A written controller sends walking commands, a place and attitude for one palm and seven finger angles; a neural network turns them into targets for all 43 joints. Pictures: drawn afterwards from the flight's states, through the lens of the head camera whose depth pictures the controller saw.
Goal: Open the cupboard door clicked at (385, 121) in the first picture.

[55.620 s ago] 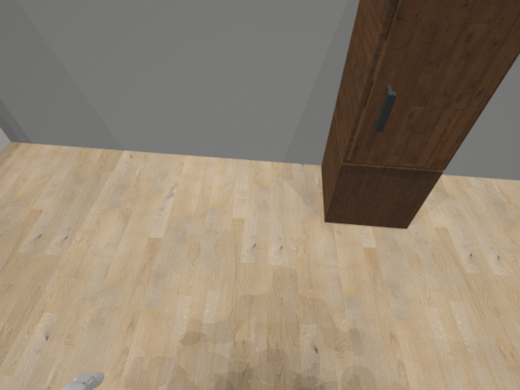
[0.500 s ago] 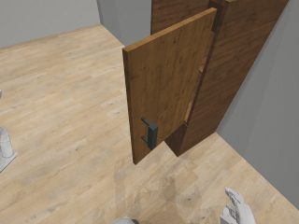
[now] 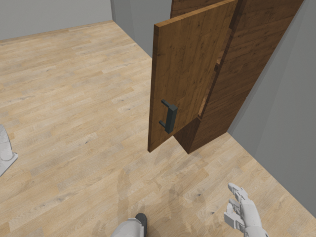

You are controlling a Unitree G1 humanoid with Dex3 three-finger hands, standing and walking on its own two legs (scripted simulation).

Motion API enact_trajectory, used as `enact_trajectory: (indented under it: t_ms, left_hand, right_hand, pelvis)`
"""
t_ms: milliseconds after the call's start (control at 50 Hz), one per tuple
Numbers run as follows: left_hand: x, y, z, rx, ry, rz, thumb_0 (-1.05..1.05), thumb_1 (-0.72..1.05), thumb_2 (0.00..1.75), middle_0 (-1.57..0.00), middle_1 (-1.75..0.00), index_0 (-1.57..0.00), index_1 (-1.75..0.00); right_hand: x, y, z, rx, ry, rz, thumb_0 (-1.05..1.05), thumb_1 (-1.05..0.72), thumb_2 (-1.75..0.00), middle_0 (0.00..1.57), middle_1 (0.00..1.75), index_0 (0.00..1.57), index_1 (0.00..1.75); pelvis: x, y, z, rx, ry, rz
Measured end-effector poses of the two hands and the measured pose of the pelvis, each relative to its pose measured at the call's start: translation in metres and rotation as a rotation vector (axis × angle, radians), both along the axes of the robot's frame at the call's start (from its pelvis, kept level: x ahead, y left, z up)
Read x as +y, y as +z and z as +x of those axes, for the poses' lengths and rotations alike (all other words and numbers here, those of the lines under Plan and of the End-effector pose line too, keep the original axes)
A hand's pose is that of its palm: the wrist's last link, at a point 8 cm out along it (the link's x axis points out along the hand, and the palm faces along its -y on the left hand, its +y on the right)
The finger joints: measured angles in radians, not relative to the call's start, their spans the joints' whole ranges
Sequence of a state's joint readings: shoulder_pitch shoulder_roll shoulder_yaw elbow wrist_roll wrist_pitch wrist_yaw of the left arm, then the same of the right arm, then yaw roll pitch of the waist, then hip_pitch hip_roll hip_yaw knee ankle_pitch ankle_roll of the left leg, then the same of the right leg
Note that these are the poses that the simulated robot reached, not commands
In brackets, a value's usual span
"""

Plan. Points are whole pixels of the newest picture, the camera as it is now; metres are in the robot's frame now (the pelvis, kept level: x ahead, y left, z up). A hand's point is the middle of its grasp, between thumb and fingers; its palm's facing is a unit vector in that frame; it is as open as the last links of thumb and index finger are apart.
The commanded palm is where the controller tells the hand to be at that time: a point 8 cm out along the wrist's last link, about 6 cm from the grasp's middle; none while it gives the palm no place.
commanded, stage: stop stepping back and stand still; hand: left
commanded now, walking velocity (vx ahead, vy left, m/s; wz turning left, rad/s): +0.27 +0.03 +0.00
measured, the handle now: (166, 116) +0.53 +0.04 -0.06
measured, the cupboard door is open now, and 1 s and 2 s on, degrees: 100 100 100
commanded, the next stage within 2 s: let the arm hang, fingers relaxed in 0.94 s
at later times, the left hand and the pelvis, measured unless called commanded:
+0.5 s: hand out of the picture +0.09 +0.30 +0.21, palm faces +0.47 -0.81 -0.35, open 7.4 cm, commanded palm +0.02 +0.33 +0.20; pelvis -0.14 +0.04 +0.01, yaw -3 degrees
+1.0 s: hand out of the picture +0.05 +0.26 +0.18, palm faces +0.41 -0.79 -0.46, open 7.5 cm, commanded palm -0.01 +0.31 +0.20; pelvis -0.16 +0.01 +0.02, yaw -2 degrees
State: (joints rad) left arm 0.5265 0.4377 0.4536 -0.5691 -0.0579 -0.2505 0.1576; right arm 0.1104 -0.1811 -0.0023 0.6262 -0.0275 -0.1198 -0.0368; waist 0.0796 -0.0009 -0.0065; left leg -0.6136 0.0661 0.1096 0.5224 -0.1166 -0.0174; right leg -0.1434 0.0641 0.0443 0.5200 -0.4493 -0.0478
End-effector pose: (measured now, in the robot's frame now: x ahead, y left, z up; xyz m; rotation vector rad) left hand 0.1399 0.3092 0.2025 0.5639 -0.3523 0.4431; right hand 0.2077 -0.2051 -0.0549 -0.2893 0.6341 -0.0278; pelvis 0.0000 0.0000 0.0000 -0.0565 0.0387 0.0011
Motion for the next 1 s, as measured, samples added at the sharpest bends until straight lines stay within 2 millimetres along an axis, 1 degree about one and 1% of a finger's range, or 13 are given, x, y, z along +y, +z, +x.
enact_trajectory:
  t_ms: [80,180,260,320,400,460,500,600,680,720,800,900,1000]
  left_hand:
    - [-0.001,0.001,-0.002,-0.052,-0.062,-0.049,0.02,0.88,0.9,-0.22,-0.31,-0.21,-0.3]
    - [0.007,0.0,-0.004,-0.005,-0.1,-0.071,0.02,0.88,0.9,-0.22,-0.31,-0.21,-0.3]
    - [-0.001,0.007,-0.039,0.093,-0.124,-0.027,0.02,0.89,0.9,-0.22,-0.31,-0.21,-0.3]
    - [-0.011,0.014,-0.076,0.099,-0.161,0.041,0.02,0.88,0.9,-0.22,-0.31,-0.21,-0.3]
    - [0.001,0.023,-0.1,0.009,-0.122,0.023,0.02,0.88,0.9,-0.22,-0.31,-0.22,-0.3]
    - [0.018,0.019,-0.1,-0.048,-0.063,-0.037,0.01,0.88,0.9,-0.22,-0.31,-0.22,-0.3]
    - [0.024,0.011,-0.098,-0.07,-0.057,-0.066,0.01,0.88,0.9,-0.22,-0.31,-0.21,-0.3]
    - [0.011,-0.002,-0.106,0.035,-0.122,-0.018,0.02,0.89,0.9,-0.21,-0.31,-0.21,-0.3]
    - [-0.008,0.007,-0.129,0.104,-0.153,0.051,0.02,0.88,0.9,-0.21,-0.31,-0.21,-0.3]
    - [-0.014,0.012,-0.141,0.105,-0.134,0.109,0.02,0.88,0.9,-0.22,-0.31,-0.21,-0.3]
    - [-0.012,0.012,-0.154,0.091,-0.058,0.106,0.02,0.88,0.9,-0.22,-0.31,-0.22,-0.3]
    - [-0.005,0.002,-0.148,0.133,0.019,0.003,0.02,0.88,0.9,-0.22,-0.31,-0.21,-0.3]
    - [-0.012,-0.004,-0.132,0.131,-0.03,-0.035,0.02,0.88,0.9,-0.22,-0.31,-0.21,-0.3]
  right_hand:
    - [0.0,0.0,-0.038,0.034,-0.065,-0.019,0.01,-0.9,-0.9,0.2,0.3,0.2,0.3]
    - [-0.003,0.012,-0.092,0.0,-0.144,-0.002,0.01,-0.9,-0.9,0.2,0.3,0.2,0.3]
    - [-0.007,0.02,-0.139,-0.002,-0.176,0.018,0.01,-0.9,-0.9,0.2,0.3,0.2,0.3]
    - [-0.016,0.01,-0.171,0.043,-0.183,-0.009,0.01,-0.9,-0.9,0.2,0.3,0.2,0.3]
    - [-0.023,0.002,-0.214,0.139,-0.228,-0.051,0.01,-0.9,-0.9,0.2,0.3,0.2,0.3]
    - [-0.024,0.0,-0.238,0.134,-0.257,-0.073,0.01,-0.9,-0.9,0.2,0.3,0.2,0.3]
    - [-0.024,-0.005,-0.249,0.097,-0.272,-0.085,0.01,-0.9,-0.9,0.2,0.3,0.2,0.3]
    - [-0.011,-0.012,-0.276,0.085,-0.314,0.01,0.01,-0.9,-0.9,0.2,0.3,0.2,0.3]
    - [-0.004,-0.017,-0.289,0.136,-0.292,0.057,0.01,-0.9,-0.9,0.2,0.3,0.2,0.3]
    - [-0.006,-0.028,-0.289,0.154,-0.265,0.071,0.01,-0.9,-0.9,0.2,0.3,0.2,0.3]
    - [-0.017,-0.045,-0.282,0.219,-0.211,0.06,0.01,-0.9,-0.9,0.2,0.3,0.2,0.3]
    - [-0.03,-0.03,-0.261,0.181,-0.214,0.043,0.01,-0.9,-0.9,0.2,0.3,0.2,0.3]
    - [-0.036,-0.01,-0.23,0.085,-0.2,-0.003,0.01,-0.9,-0.9,0.2,0.3,0.2,0.3]
  pelvis:
    - [0.011,0.003,-0.011,-0.045,-0.011,-0.002]
    - [0.015,0.011,-0.048,-0.084,-0.018,0.002]
    - [0.014,0.019,-0.075,-0.076,-0.014,0.013]
    - [0.016,0.013,-0.098,-0.064,-0.047,0.055]
    - [0.022,0.019,-0.115,-0.047,-0.079,0.073]
    - [0.03,0.018,-0.128,-0.04,-0.078,0.071]
    - [0.037,0.009,-0.14,-0.039,-0.061,0.049]
    - [0.034,0.008,-0.163,-0.07,-0.058,0.072]
    - [0.023,0.014,-0.167,-0.05,-0.054,0.047]
    - [0.015,0.008,-0.168,-0.033,-0.038,0.057]
    - [0.009,0.005,-0.176,-0.042,-0.039,0.058]
    - [0.009,0.018,-0.17,-0.047,-0.038,0.086]
    - [0.013,0.019,-0.159,-0.052,-0.031,0.085]
